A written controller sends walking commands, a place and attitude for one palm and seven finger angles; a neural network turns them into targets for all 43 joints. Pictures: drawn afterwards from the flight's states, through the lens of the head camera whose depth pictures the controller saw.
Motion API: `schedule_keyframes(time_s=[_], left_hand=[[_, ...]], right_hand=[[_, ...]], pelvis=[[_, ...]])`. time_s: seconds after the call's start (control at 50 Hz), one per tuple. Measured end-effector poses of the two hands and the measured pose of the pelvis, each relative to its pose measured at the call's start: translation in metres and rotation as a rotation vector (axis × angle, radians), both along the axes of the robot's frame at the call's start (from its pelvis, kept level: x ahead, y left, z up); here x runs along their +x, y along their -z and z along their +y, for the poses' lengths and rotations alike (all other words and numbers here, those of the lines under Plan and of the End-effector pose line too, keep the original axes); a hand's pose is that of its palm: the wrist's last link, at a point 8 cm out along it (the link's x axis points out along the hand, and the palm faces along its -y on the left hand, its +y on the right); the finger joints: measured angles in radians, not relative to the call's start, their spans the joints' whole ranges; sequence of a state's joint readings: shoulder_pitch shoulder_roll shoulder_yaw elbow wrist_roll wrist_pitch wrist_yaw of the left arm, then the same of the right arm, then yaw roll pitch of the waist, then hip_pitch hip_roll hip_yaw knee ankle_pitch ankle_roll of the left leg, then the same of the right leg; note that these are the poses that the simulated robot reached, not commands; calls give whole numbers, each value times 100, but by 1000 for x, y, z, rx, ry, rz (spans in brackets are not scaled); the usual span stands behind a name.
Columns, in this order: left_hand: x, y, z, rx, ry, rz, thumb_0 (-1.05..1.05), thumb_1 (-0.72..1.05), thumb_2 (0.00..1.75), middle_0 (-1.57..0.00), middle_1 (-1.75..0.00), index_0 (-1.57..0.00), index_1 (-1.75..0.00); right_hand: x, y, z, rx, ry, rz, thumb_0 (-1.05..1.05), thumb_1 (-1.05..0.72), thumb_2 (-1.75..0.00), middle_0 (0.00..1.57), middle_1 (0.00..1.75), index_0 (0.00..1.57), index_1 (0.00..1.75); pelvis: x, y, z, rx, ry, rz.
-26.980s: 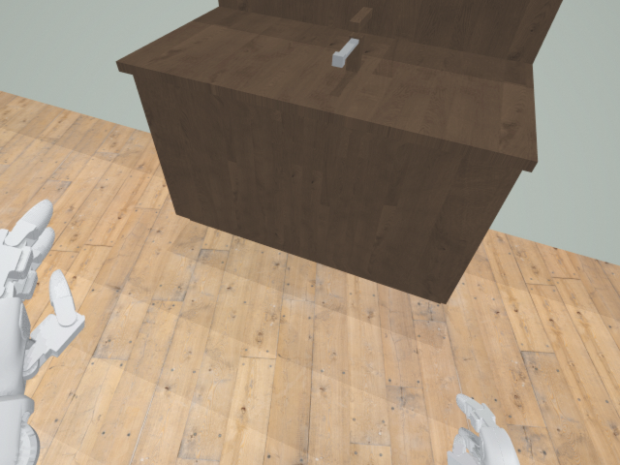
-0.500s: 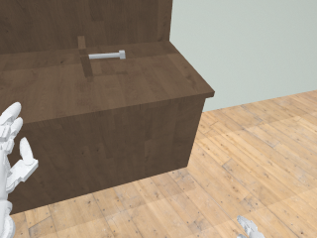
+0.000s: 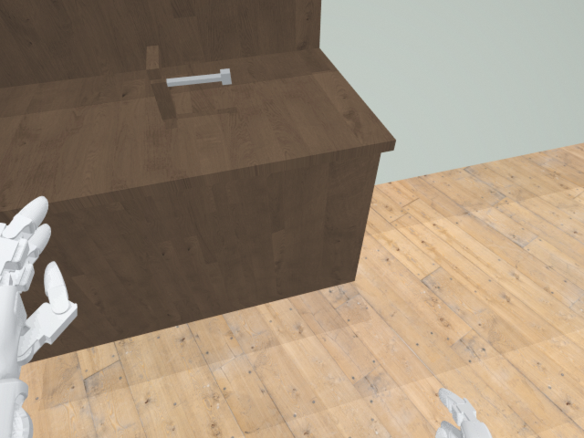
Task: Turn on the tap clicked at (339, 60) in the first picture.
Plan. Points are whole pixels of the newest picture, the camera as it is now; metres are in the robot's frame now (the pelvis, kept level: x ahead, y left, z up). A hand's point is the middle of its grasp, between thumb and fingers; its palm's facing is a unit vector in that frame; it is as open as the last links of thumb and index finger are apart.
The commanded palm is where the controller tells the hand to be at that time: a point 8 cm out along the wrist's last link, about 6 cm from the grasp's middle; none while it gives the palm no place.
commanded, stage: stop stepping back and stand still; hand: left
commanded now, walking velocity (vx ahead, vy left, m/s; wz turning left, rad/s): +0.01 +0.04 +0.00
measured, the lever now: (225, 76) +0.90 +0.21 +0.08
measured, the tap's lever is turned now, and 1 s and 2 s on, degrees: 86 86 86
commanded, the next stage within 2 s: stand and check the lever's angle in 1.20 s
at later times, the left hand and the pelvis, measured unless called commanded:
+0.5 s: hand (90, 276) +0.25 +0.23 +0.16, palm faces +0.41 -0.82 -0.39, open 7.4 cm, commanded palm +0.19 +0.27 +0.18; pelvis +0.04 -0.01 +0.00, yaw +2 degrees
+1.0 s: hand (61, 254) +0.28 +0.28 +0.15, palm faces +0.38 -0.85 -0.35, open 7.4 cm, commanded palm +0.23 +0.32 +0.18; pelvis +0.07 +0.04 +0.00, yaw +0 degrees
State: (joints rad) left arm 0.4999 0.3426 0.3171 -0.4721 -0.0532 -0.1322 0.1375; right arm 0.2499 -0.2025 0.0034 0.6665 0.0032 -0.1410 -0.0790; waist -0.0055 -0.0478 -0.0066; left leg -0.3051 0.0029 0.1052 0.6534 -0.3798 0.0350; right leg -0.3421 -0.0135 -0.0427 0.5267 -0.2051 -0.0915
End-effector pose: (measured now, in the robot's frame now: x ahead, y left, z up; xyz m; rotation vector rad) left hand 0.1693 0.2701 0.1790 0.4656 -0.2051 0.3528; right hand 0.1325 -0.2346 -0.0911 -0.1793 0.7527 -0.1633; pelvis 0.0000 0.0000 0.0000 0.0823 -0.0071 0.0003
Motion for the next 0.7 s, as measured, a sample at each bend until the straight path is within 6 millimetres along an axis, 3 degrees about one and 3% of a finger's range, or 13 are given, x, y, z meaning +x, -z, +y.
schedule_keyframes(time_s=[0.1,0.2,0.38,0.56,0.7], left_hand=[[10,-4,-1,41,18,-59,1,89,90,-21,-30,-21,-30],[15,3,0,69,-44,-12,1,89,90,-21,-30,-21,-30],[18,-1,-13,8,-45,9,2,89,90,-21,-30,-21,-30],[46,7,3,-27,-35,5,1,89,90,-21,-30,-21,-30],[59,8,17,-36,-9,27,2,89,90,-21,-30,-21,-30]], right_hand=[[14,0,-9,-24,11,-57,1,-90,-90,20,30,20,30],[27,14,-14,19,-2,-36,1,-90,-90,20,30,20,30],[49,1,-13,8,-61,34,2,-90,-90,20,30,20,30],[89,-11,-5,-14,-49,-38,2,-90,-90,20,30,20,30],[106,-22,14,-21,-52,-75,1,-90,-90,20,30,20,30]], pelvis=[[0,11,0,-26,-5,-14],[13,16,-11,-45,-31,-22],[31,-2,-18,-27,-33,-16],[47,2,-5,-77,-19,-22],[59,0,11,-82,-10,-14]])
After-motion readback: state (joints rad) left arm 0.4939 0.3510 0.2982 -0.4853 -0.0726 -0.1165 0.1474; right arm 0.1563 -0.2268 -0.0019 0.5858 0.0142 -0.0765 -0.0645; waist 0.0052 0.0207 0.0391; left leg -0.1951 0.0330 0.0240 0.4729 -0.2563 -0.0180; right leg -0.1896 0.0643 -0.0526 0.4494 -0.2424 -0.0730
